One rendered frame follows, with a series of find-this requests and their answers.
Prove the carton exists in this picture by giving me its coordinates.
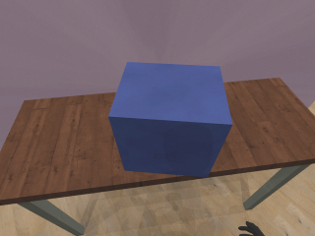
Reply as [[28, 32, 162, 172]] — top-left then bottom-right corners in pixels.
[[108, 62, 233, 178]]

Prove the robot right hand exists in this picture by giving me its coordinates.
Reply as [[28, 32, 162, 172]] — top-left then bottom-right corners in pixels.
[[238, 221, 265, 236]]

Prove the table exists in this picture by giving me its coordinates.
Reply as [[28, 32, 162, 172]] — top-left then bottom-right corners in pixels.
[[0, 78, 315, 236]]

